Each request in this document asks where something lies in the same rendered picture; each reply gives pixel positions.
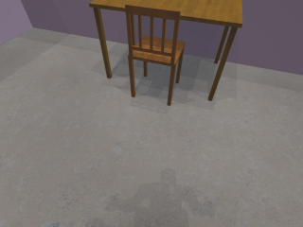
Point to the table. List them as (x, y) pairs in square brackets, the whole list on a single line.
[(215, 12)]

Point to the chair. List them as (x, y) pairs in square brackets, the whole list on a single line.
[(154, 49)]

